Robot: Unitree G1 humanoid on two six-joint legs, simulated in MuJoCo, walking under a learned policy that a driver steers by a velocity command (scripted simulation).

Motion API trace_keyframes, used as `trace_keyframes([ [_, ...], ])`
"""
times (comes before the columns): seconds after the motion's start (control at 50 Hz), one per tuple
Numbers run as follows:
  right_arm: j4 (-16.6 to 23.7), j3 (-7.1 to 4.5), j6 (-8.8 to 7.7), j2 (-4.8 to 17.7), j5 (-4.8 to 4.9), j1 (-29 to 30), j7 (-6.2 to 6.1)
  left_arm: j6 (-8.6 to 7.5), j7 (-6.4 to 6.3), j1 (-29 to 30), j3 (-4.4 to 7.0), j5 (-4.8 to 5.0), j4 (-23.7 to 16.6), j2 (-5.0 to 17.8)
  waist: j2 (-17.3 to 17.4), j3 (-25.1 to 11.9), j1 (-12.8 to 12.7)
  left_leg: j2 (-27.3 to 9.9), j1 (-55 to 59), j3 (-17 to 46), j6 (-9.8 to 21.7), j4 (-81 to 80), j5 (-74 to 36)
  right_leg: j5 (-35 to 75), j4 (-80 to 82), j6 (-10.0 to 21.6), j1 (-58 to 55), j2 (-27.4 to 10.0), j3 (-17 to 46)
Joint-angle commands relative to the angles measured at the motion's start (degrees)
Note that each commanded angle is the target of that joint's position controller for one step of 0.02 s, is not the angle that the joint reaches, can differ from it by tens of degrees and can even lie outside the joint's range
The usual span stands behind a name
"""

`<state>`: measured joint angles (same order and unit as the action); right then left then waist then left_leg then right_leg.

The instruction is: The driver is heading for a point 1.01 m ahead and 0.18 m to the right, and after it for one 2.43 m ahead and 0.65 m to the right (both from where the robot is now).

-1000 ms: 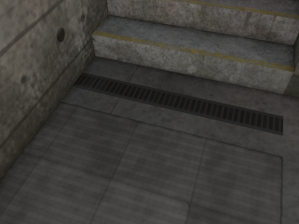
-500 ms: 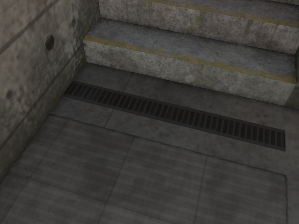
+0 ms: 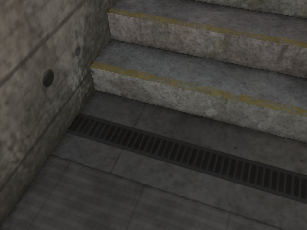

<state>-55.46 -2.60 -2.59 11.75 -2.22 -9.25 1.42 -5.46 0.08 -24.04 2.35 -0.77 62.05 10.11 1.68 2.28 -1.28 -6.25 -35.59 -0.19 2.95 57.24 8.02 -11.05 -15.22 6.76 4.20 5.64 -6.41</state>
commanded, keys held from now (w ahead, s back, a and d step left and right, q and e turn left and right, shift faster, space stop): w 0.38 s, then no key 0.62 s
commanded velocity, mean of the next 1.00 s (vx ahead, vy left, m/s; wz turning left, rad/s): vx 0.30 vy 0.00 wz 0.00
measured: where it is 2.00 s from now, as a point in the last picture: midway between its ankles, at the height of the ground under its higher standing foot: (188, 179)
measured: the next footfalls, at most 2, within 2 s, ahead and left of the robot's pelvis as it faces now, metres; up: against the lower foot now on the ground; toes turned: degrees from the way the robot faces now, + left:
left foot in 0.28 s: +0.33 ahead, +0.11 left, +0.00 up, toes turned +4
right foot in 0.76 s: +0.52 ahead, -0.07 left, +0.00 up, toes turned -3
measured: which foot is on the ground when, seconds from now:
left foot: up 0.00-0.26, down 0.28-0.76, up 0.78-1.00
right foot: down 0.00-0.28, up 0.30-0.74, down 0.76-1.00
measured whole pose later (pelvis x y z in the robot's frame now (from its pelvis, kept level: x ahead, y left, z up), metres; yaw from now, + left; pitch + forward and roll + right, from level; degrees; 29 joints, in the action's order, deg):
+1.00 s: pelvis +0.41 +0.00 -0.01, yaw +0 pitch -1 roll +0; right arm -63.0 -0.8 0.9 9.3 -1.0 -13.8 -2.5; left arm -1.5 -2.4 -13.9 0.6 -1.0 60.1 8.6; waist 1.3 2.6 0.1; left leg -0.5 -15.4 0.3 0.9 40.0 26.5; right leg -6.4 -23.3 5.2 16.4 2.6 -5.4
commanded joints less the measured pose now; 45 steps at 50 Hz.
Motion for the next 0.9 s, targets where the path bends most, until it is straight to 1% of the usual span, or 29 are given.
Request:
trace_keyframes([
  [0.02, 3.5, 0.14, 0.09, 1.6, 0.52, 3.7, 0.35, -0.88, -0.14, -2.3, 0.32, 0.19, -2.3, 5.5, -3.9, 4.1, 0.5, 0.2, -2.3, -2.3, -1.3, -8.3, -6.3, 17.4, 8.8, 4.0, 2.8, -14.8, 10.0],
  [0.06, 4.7, 0.60, -0.07, 0.9, 0.93, 7.7, 0.46, -0.94, -0.30, -4.7, 0.11, 0.21, -1.7, 5.5, -4.6, 4.1, -0.8, 1.4, -1.0, -3.8, -1.3, -14.4, -9.0, 21.4, 8.3, 3.0, 0.7, -14.4, 8.6],
  [0.12, 6.2, 0.83, -0.26, 1.1, 1.12, 12.3, 0.38, -0.81, -0.73, -8.0, -0.04, -0.06, -0.6, 5.6, -5.2, 4.2, -2.3, 3.0, -1.2, -5.1, -0.4, -20.0, -9.3, 26.1, 6.8, 3.1, -5.3, -15.5, 8.3],
  [0.18, 7.5, 0.65, -0.83, 1.9, 1.12, 14.4, 0.23, -0.47, -1.24, -8.8, 0.08, -0.77, 0.3, 6.3, -5.5, 4.6, -2.1, 4.2, -0.9, -5.3, 1.5, -23.5, -4.9, 33.2, 3.4, 4.0, -11.3, -17.6, 8.2],
  [0.22, 6.7, 0.08, -1.37, 2.9, 1.07, 10.1, -0.26, -0.41, -1.51, -6.7, 0.34, -0.93, 0.1, 7.2, -6.2, 2.4, 0.6, 6.9, 6.6, -6.4, 3.6, -25.8, 0.1, 47.0, -2.7, 3.3, -12.2, -18.0, 6.9],
  [0.24, 4.9, -0.54, -1.70, 3.9, 1.03, 4.1, -0.70, -0.31, -1.51, -6.0, 0.51, -0.97, 0.1, 7.9, -6.5, -0.6, 3.1, 8.8, 13.4, -6.8, 4.9, -27.3, 1.6, 53.0, -9.4, 2.7, -12.2, -17.7, 6.5],
  [0.26, 1.7, -1.40, -2.24, 5.2, 0.64, -5.6, -1.24, -0.14, -1.38, -4.6, 0.54, -0.60, -0.1, 8.1, -5.4, -5.3, 7.3, 9.2, 25.2, -6.6, 6.5, -31.1, -1.3, 50.9, -20.0, 1.8, -8.4, -16.1, 4.9],
  [0.28, -0.6, -2.73, -2.65, 9.2, -0.85, -15.9, -1.91, -0.32, -1.15, -3.7, 0.05, 0.07, -1.8, 6.9, -2.4, -11.7, 11.0, -0.5, 40.7, 3.8, 9.5, -31.3, 2.6, 34.1, -35.3, 0.9, 3.5, -14.0, 3.7],
  [0.3, -1.1, -4.21, -2.36, 14.7, -1.58, -20.2, -1.86, -0.22, -0.31, -10.6, -0.98, 2.57, -2.9, 0.8, 11.0, -19.8, 8.2, -18.7, 57.7, 33.5, 19.1, -35.6, 5.3, -10.2, -59.5, -2.0, 25.6, -2.9, 0.6],
  [0.32, -0.9, -3.77, -1.44, 11.7, 0.78, -16.1, -1.26, -0.04, -0.54, -6.2, 0.78, 1.02, -2.5, 7.0, 2.3, -17.6, 7.7, -16.7, 53.5, 38.3, 18.2, -40.9, 8.7, -16.2, -64.6, -1.1, 31.4, -3.1, 8.8],
  [0.34, 0.2, -2.93, -1.51, 9.1, 1.52, -9.2, -1.08, -0.23, -0.43, -0.6, 1.00, 0.63, -4.8, 6.8, 1.6, -8.0, 5.2, -14.7, 44.7, 27.9, 15.9, -42.4, 8.0, -10.9, -62.6, -0.8, 34.1, -6.4, 9.3],
  [0.36, 0.5, -2.06, -2.02, 5.6, 1.33, -6.0, -0.83, -0.47, -0.31, 2.2, 0.95, 0.40, -5.4, 6.1, -1.0, -3.8, 3.8, -12.2, 37.5, 22.1, 14.0, -44.5, 2.2, -7.4, -59.3, -0.9, 32.3, -8.2, 9.3],
  [0.4, -1.1, -0.70, -2.85, 1.6, 1.39, -5.6, -1.35, 0.96, 0.06, 1.2, 0.95, -1.05, -5.0, 3.9, -0.4, -0.2, 0.0, -7.7, 28.1, 12.8, 10.4, -46.2, -10.0, -5.7, -53.6, -2.1, 26.2, -10.1, 8.8],
  [0.44, -2.7, -0.32, -3.93, 1.9, 1.39, -8.7, -1.59, 2.28, 0.29, -0.4, 0.83, -1.43, -4.5, 1.9, -0.4, -0.4, -1.4, -6.7, 25.8, 7.6, 10.1, -44.9, -29.1, -6.4, -51.0, -3.6, 23.1, -9.2, 7.5],
  [0.46, -3.6, -0.48, -4.33, 3.6, 1.87, -9.5, -1.91, 2.80, 0.29, 0.1, 0.85, -2.00, -4.9, 1.7, -0.1, -0.1, -2.2, -6.3, 25.4, 5.9, 10.0, -44.6, -34.1, -5.5, -48.6, -4.6, 23.8, -9.3, 6.9],
  [0.48, -3.9, -0.48, -4.46, 4.4, 1.76, -10.1, -1.99, 3.21, 0.24, 1.3, 0.87, -1.96, -5.3, 1.9, 0.4, -0.1, -2.3, -5.8, 25.4, 4.2, 9.8, -44.5, -37.5, -4.0, -46.3, -5.2, 24.4, -9.1, 6.2],
  [0.56, -4.4, 0.33, -3.73, 4.6, 1.53, -11.0, -2.04, 3.61, -0.11, 9.7, 0.15, -0.85, -8.0, 1.9, 3.2, -0.6, -0.8, -2.6, 25.9, -1.0, 7.8, -43.7, -41.9, 3.5, -31.8, -6.0, 23.2, -8.4, 3.2],
  [0.62, -5.7, 0.71, -3.10, 4.5, 1.48, -14.1, -2.36, 3.49, -0.74, 13.6, -0.29, -0.44, -8.7, 2.2, 4.1, -1.7, 1.3, -3.0, 29.9, -1.3, 7.3, -42.2, -41.7, 7.4, -25.1, -5.4, 21.2, -7.3, 2.1],
  [0.7, -6.7, 0.82, -1.98, 4.3, 1.12, -14.3, -3.22, 2.63, -1.51, 13.3, -0.09, -0.64, -8.0, 3.5, 4.3, -0.8, 1.4, -5.4, 33.4, 1.0, 6.9, -36.8, -38.8, 3.4, -18.7, -3.8, 18.5, -6.6, 3.1],
  [0.72, -6.8, 0.77, -1.73, 4.3, 1.28, -13.6, -3.44, 2.17, -1.70, 11.1, 0.01, -0.72, -7.0, 3.5, 3.5, -0.9, 0.4, -5.1, 33.6, 1.3, 6.1, -33.8, -37.0, 4.5, -14.3, -3.2, 15.6, -6.1, 3.0],
  [0.74, -7.0, 0.74, -1.60, 4.3, 1.51, -13.6, -3.55, 1.37, -1.93, 7.7, 0.16, -0.92, -5.6, 3.8, 1.1, -1.9, -1.1, -3.3, 32.8, 1.0, 4.3, -29.2, -32.9, 11.6, -7.6, -2.8, 9.9, -6.4, 3.8],
  [0.76, -6.7, 0.85, -1.85, 3.9, 1.58, -15.5, -3.61, 0.52, -2.22, 3.7, 0.84, -1.21, -4.5, 7.1, -2.9, -5.7, -1.1, -0.6, 28.9, 0.0, 2.3, -23.5, -21.6, 32.4, -9.1, -2.0, 1.0, -12.3, 9.0],
  [0.78, -7.7, 1.65, -1.41, -0.3, 2.87, -23.0, -3.83, 0.54, -2.19, 1.2, 1.13, -1.18, -4.3, 9.4, -10.1, -11.8, 1.6, 4.7, 22.4, -2.7, 0.7, -14.8, 7.2, 54.6, -12.5, 5.1, -8.9, -23.3, 18.7],
  [0.8, -9.4, 1.29, 0.24, 0.3, 3.26, -23.9, -4.04, 1.42, -2.03, 0.5, 0.67, -0.11, -4.0, 7.3, -12.6, -14.3, -0.5, 8.4, 19.3, -2.1, 0.2, -7.7, 28.4, 52.8, -9.5, 11.8, -8.0, -28.0, 25.4],
  [0.82, -8.4, 0.66, 1.24, 2.4, 2.07, -19.2, -3.99, 1.92, -1.92, 2.4, 0.39, 0.30, -4.4, 6.6, -9.7, -10.1, -0.2, 8.1, 16.6, 0.1, -0.1, -2.9, 32.2, 40.1, -5.7, 12.1, -3.4, -26.8, 25.7],
  [0.84, -7.6, 0.56, 1.79, 1.9, 0.92, -15.5, -3.65, 2.44, -2.09, 5.5, 0.19, 0.25, -4.8, 6.2, -7.2, -6.5, 0.6, 7.3, 15.5, 1.1, -0.4, -1.5, 29.4, 28.6, -2.8, 10.3, 1.3, -24.7, 24.1],
  [0.86, -7.3, 0.68, 2.29, 1.0, 0.65, -13.6, -3.36, 2.88, -2.47, 7.8, -0.23, -0.12, -5.1, 5.2, -6.0, -3.9, 1.8, 6.1, 16.2, 1.7, -0.8, -3.1, 25.8, 21.5, -0.3, 8.1, 5.8, -22.6, 21.5],
  [0.88, -7.4, 0.89, 2.74, 0.1, 0.63, -13.3, -3.23, 3.23, -2.83, 10.1, -0.60, -0.10, -5.3, 4.2, -6.4, -2.4, 3.3, 5.3, 18.4, 1.8, -1.4, -6.2, 22.8, 16.5, 1.6, 6.0, 9.7, -20.3, 18.7],
  [0.9, -8.1, 1.23, 3.10, -0.9, 0.69, -14.2, -3.28, 3.42, -2.86, 11.4, -0.86, -0.25, -5.2, 3.7, -7.2, -2.4, 4.1, 5.5, 20.5, 1.1, -1.9, -9.1, 21.1, 13.9, 2.1, 4.5, 11.3, -18.4, 16.5],
])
